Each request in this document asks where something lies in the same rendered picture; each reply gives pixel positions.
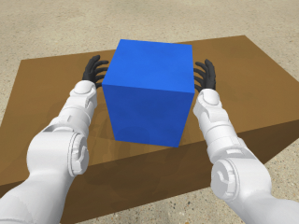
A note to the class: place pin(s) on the right robot hand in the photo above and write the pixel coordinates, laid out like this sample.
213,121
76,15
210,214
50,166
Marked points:
209,76

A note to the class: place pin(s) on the pedestal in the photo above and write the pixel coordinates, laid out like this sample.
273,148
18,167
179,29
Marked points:
259,96

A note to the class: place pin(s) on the carton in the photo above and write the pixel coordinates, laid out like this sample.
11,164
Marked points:
149,88

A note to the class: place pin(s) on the robot right upper arm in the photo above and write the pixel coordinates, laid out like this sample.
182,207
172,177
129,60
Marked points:
245,185

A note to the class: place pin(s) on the robot left forearm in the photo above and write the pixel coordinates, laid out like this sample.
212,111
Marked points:
77,113

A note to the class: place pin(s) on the robot right forearm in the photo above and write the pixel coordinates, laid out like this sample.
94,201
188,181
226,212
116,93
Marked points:
218,131

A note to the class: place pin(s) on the robot left upper arm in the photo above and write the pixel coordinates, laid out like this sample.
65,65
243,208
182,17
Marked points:
54,160

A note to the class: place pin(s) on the left robot hand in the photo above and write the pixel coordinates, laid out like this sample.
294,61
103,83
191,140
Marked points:
91,71

